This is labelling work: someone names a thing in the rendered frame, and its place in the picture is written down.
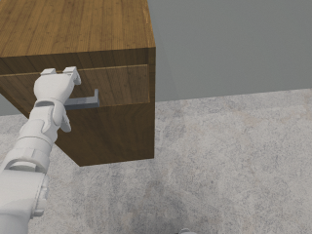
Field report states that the cabinet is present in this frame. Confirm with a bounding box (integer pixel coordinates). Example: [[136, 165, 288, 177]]
[[0, 0, 156, 167]]

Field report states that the robot left hand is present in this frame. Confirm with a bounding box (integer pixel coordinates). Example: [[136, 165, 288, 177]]
[[33, 66, 81, 133]]

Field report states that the handle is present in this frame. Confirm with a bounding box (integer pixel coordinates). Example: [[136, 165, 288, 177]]
[[63, 89, 99, 110]]

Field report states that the robot left upper arm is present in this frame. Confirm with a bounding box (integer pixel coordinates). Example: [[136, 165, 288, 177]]
[[0, 170, 50, 234]]

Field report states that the left robot forearm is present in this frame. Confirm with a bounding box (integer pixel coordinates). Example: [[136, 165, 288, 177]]
[[0, 97, 64, 175]]

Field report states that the drawer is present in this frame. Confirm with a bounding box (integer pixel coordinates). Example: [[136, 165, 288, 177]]
[[0, 64, 149, 112]]

